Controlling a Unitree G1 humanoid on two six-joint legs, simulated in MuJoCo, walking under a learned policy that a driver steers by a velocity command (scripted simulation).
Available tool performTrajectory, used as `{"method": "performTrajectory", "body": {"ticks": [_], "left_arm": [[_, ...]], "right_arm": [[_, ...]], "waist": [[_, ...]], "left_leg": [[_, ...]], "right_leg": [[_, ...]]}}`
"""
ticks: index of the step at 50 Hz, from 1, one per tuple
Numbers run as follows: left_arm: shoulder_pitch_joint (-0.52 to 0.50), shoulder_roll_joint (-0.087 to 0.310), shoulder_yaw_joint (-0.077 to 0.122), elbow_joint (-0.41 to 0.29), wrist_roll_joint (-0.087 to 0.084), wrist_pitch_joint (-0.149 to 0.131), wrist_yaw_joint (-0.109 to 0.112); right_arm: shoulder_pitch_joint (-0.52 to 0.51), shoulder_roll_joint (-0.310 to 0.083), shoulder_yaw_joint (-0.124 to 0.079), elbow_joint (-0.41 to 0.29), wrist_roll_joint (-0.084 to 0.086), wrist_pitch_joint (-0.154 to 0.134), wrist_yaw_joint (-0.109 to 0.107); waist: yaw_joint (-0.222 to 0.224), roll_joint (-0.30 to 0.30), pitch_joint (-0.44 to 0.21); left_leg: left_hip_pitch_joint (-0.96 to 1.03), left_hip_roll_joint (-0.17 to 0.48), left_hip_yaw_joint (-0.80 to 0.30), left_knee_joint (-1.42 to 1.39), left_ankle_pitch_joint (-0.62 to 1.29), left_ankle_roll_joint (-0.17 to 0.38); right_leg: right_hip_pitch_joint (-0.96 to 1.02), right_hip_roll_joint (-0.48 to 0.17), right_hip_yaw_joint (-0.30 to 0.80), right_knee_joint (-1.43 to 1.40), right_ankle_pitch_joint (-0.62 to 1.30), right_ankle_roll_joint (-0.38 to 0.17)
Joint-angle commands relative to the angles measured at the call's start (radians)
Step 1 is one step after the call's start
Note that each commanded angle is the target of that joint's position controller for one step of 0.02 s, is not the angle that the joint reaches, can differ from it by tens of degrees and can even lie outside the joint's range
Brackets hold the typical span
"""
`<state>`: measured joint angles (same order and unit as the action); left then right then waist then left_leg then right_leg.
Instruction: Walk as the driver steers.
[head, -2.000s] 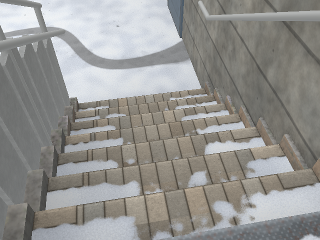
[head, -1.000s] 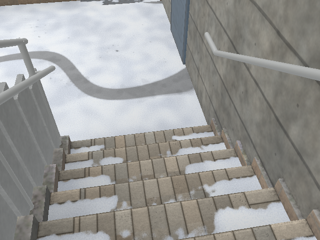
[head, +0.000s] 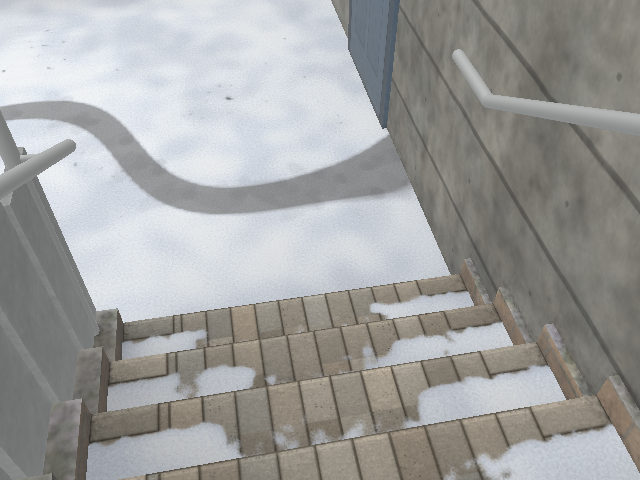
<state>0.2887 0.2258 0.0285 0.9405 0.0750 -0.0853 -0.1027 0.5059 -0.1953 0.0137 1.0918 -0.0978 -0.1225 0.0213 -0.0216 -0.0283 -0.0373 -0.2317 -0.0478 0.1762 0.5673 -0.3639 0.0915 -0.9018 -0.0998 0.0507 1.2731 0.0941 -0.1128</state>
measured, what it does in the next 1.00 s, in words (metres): goes down: right foot 0.17 m lower, then left foot 0.17 m lower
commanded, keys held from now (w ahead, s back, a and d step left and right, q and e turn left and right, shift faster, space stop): w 1.00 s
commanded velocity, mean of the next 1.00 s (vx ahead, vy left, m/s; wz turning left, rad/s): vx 0.50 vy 0.00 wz -0.07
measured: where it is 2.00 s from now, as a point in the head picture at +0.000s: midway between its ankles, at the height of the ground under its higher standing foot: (330, 376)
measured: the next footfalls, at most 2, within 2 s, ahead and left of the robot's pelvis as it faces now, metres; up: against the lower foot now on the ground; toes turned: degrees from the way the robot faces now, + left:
right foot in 0.40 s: +0.36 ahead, -0.15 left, -0.17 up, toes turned -10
left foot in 0.88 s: +0.65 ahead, +0.08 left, -0.34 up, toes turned -1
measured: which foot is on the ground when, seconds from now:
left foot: down 0.00-0.42, up 0.44-0.86, down 0.88-1.00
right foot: up 0.00-0.38, down 0.40-0.88, up 0.90-1.00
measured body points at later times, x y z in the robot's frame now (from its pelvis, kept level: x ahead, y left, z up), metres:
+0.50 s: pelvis +0.30 -0.06 -0.15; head +0.31 -0.05 +0.30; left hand +0.43 +0.17 -0.29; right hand +0.14 -0.24 -0.29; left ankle +0.11 +0.09 -0.62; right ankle +0.32 -0.14 -0.89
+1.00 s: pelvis +0.58 +0.01 -0.34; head +0.59 +0.02 +0.11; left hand +0.55 +0.25 -0.50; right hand +0.59 -0.25 -0.48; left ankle +0.61 +0.08 -1.06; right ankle +0.46 -0.13 -0.78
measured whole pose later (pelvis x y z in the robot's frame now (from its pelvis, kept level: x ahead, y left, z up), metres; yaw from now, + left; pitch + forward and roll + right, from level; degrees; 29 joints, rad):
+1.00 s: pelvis +0.58 +0.01 -0.34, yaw -4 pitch +0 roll -1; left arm 0.44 0.21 0.03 1.03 0.03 -0.06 -0.02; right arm 0.30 -0.22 -0.04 1.04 -0.09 -0.09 0.09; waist 0.01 -0.03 0.01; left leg -0.33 -0.01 0.06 0.63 -0.31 0.07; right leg -0.60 -0.01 0.06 1.99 -0.62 -0.07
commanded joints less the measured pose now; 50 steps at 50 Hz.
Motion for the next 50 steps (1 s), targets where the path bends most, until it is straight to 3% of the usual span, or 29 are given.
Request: {"method": "performTrajectory", "body": {"ticks": [1,5,9,15,18,20,21,22,23,25,26,27,28,30,32,33,35,36,37,40,41,43,44,45,46,47,48,49,50], "left_arm": [[0.117,0.004,-0.007,-0.006,0.02,0.0,-0.022],[-0.124,-0.028,-0.043,-0.085,0.001,0.0,0.027],[-0.176,0.033,-0.04,-0.084,0.024,0.02,-0.005],[-0.458,-0.031,-0.056,-0.162,0.01,0.027,-0.005],[-0.319,0.025,-0.036,-0.09,0.026,0.024,0.007],[0.105,0.133,0.029,0.065,0.022,0.009,0.031],[0.419,0.192,0.055,0.13,0.04,0.015,0.033],[0.493,0.268,0.068,0.168,0.017,0.022,0.029],[0.529,0.227,0.075,0.201,0.041,0.023,0.039],[0.235,0.095,0.04,0.123,0.009,0.031,0.035],[0.117,0.056,0.025,0.088,0.012,0.028,0.029],[0.095,0.072,0.031,0.091,-0.095,0.027,0.079],[0.062,0.071,0.024,0.072,-0.112,0.019,0.103],[0.059,0.115,0.035,0.086,-0.099,0.024,0.124],[0.075,0.048,0.024,0.104,-0.091,-0.002,0.118],[0.193,-0.117,-0.052,0.113,0.07,-0.05,0.076],[0.224,-0.06,-0.047,0.134,0.071,-0.045,0.063],[0.213,-0.03,-0.049,0.134,0.063,-0.037,0.05],[0.076,0.123,0.009,0.063,-0.126,-0.019,0.099],[0.204,0.116,0.005,0.096,-0.066,0.025,0.144],[0.35,-0.025,-0.057,0.15,0.076,0.012,0.107],[0.302,0.121,-0.015,0.145,0.075,0.024,0.042],[0.211,0.161,0.002,0.14,0.041,0.023,0.007],[0.262,0.147,0.048,0.142,-0.109,0.045,0.12],[0.394,0.076,0.037,0.118,-0.135,0.052,0.159],[0.317,0.085,0.034,0.097,-0.11,0.059,0.174],[0.324,-0.026,-0.017,0.034,-0.019,0.014,0.068],[0.212,0.007,-0.005,0.004,-0.033,-0.013,0.051],[0.211,-0.02,-0.016,0.007,-0.024,-0.021,0.06]], "right_arm": [[0.021,-0.069,0.01,-0.025,-0.017,-0.021,-0.001],[0.363,0.0,0.029,0.154,-0.017,-0.011,-0.039],[0.14,0.039,0.055,0.036,-0.008,-0.002,0.004],[0.359,-0.009,0.016,0.114,0.007,0.025,-0.05],[0.221,-0.035,-0.011,0.078,0.012,0.037,-0.009],[0.217,-0.066,-0.017,0.101,0.001,0.057,0.044],[0.224,-0.035,-0.017,0.096,-0.014,0.062,0.084],[0.275,0.037,-0.009,0.057,0.016,0.055,0.111],[0.115,-0.025,-0.027,-0.032,0.045,0.038,0.11],[-0.087,-0.042,-0.029,-0.138,0.052,0.016,0.068],[-0.086,-0.02,-0.03,-0.132,0.036,0.016,0.049],[-0.041,-0.091,-0.083,-0.081,0.093,0.063,-0.027],[-0.061,-0.032,-0.069,-0.095,0.097,0.088,-0.046],[-0.034,0.024,-0.064,-0.072,0.055,0.119,-0.036],[-0.041,-0.023,-0.085,-0.07,0.085,0.106,-0.015],[-0.088,0.115,-0.002,-0.088,-0.056,0.062,0.051],[-0.186,0.014,-0.018,-0.131,-0.034,0.048,0.058],[-0.259,-0.034,-0.024,-0.17,-0.013,0.045,0.056],[-0.381,-0.116,-0.06,-0.205,0.095,0.063,0.028],[-0.492,-0.079,-0.045,-0.236,0.103,0.082,0.008],[-0.378,-0.081,-0.018,-0.208,-0.057,0.065,0.025],[-0.089,-0.122,-0.063,-0.097,-0.022,0.044,0.032],[0.125,-0.231,-0.115,-0.023,0.014,0.035,0.025],[0.163,-0.236,-0.107,0.023,0.083,0.047,0.013],[0.209,-0.273,-0.106,0.017,0.108,0.05,0.016],[0.197,-0.239,-0.108,-0.008,0.14,0.061,0.014],[0.276,-0.318,-0.114,0.025,-0.001,0.029,0.078],[0.126,-0.235,-0.106,0.01,-0.037,0.029,0.09],[0.026,-0.135,-0.07,-0.008,-0.047,0.034,0.091]], "waist": [[0.074,0.06,0.075],[-0.075,0.052,0.159],[-0.004,0.074,0.152],[-0.161,0.093,0.216],[-0.092,0.069,0.177],[0.083,-0.03,0.062],[0.188,-0.191,-0.133],[0.139,-0.188,-0.403],[0.202,-0.107,-0.309],[0.115,0.075,-0.079],[0.043,0.046,0.071],[-0.026,0.04,0.147],[-0.054,0.036,0.202],[-0.075,-0.057,0.142],[-0.089,-0.096,0.104],[0.027,0.054,0.18],[0.039,0.005,0.149],[0.037,0.013,0.161],[0.014,-0.062,0.08],[0.125,-0.03,0.217],[0.095,0.052,0.275],[-0.023,0.04,0.184],[-0.154,0.157,0.131],[-0.11,0.245,0.014],[-0.03,0.354,-0.16],[-0.067,0.227,-0.224],[-0.14,0.306,-0.24],[-0.086,0.086,0.068],[-0.015,-0.034,0.086]], "left_leg": [[-0.211,0.295,-0.21,-0.104,0.575,0.128],[0.364,0.382,-0.451,-0.016,0.43,0.156],[-0.299,0.237,-0.245,-0.037,0.192,0.13],[0.164,0.266,-0.312,0.118,0.317,0.124],[0.076,0.243,-0.276,0.264,0.457,0.102],[-0.101,0.154,-0.173,0.643,0.411,0.039],[-0.425,0.062,-0.136,1.087,-0.03,-0.037],[-0.519,0.017,-0.171,1.4,-0.466,-0.084],[-0.722,0.023,-0.206,1.469,-0.497,-0.081],[-0.771,0.164,-0.236,1.15,-0.3,-0.028],[-0.7,0.171,-0.247,1.053,-0.216,-0.001],[-0.629,0.16,-0.284,0.803,-0.041,-0.044],[-0.469,0.175,-0.261,0.552,0.115,-0.086],[-0.222,0.13,-0.178,0.443,0.223,-0.09],[-0.265,0.152,-0.231,0.398,0.656,-0.047],[-0.382,0.26,-0.353,0.221,0.884,-0.024],[-0.261,0.202,-0.278,0.106,0.93,-0.016],[-0.177,0.184,-0.248,0.111,0.872,-0.02],[-0.088,0.096,-0.173,0.096,0.949,-0.037],[-0.192,0.134,-0.209,-0.071,0.744,-0.056],[-0.18,0.222,-0.277,-0.181,0.703,-0.033],[0.206,0.123,-0.12,-0.097,0.676,-0.047],[0.373,0.133,-0.146,-0.29,0.672,-0.01],[0.501,0.236,-0.174,-0.087,1.306,0.012],[0.82,0.394,-0.365,0.194,1.575,0.076],[0.764,0.437,-0.441,0.122,1.304,0.11],[0.693,0.503,-0.675,-0.019,0.772,0.347],[0.426,0.514,-0.719,-0.098,0.417,0.317],[0.178,0.445,-0.593,-0.113,0.365,0.259]], "right_leg": [[0.094,-0.001,0.015,-0.028,0.124,0.034],[-0.51,-0.028,0.163,-0.408,0.273,0.063],[0.232,0.011,-0.034,-0.422,0.46,0.044],[0.14,0.006,-0.086,-0.856,0.178,0.07],[0.464,0.013,-0.085,-0.933,0.1,0.038],[1.013,0.022,-0.167,-1.068,0.372,0.006],[1.509,-0.101,-0.063,-0.845,0.752,-0.139],[1.759,-0.289,0.102,-0.563,1.227,-0.294],[1.743,-0.32,0.16,-0.586,1.116,-0.308],[1.274,-0.299,0.119,-0.787,0.409,-0.234],[0.967,-0.26,0.101,-0.844,0.281,-0.23],[0.832,-0.256,0.14,-0.862,0.234,-0.164],[0.604,-0.211,0.069,-0.934,0.202,-0.143],[0.439,-0.152,0.009,-0.9,0.256,-0.141],[0.465,-0.109,0.004,-0.787,0.011,-0.107],[0.442,-0.152,-0.015,-0.786,-0.239,-0.13],[0.397,-0.081,-0.024,-0.702,-0.394,-0.126],[0.323,-0.077,-0.02,-0.695,-0.413,-0.122],[0.355,-0.063,0.011,-0.667,-0.403,-0.065],[0.521,-0.076,0.029,-0.504,-0.403,-0.043],[0.541,-0.176,0.135,-0.461,-0.529,-0.026],[0.446,-0.133,0.047,-0.244,-0.343,-0.023],[0.433,-0.057,0.003,0.018,-0.304,0.033],[0.291,0.176,-0.178,0.564,-0.898,0.024],[-0.017,0.162,-0.076,0.837,-1.049,0.033],[-0.113,0.12,-0.054,0.878,-0.938,0.019],[-0.23,0.115,0.045,0.987,-0.839,0.048],[-0.42,0.048,0.088,0.878,-0.608,0.044],[-0.251,-0.025,0.132,0.622,-0.403,0.019]]}}
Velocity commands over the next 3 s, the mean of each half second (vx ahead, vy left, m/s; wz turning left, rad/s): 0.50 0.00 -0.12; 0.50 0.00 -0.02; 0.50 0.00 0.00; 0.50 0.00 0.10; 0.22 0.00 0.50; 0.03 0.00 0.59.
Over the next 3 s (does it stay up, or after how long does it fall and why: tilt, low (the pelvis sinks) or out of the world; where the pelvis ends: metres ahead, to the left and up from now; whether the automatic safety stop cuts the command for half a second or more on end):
stays up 1.43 -0.05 -0.85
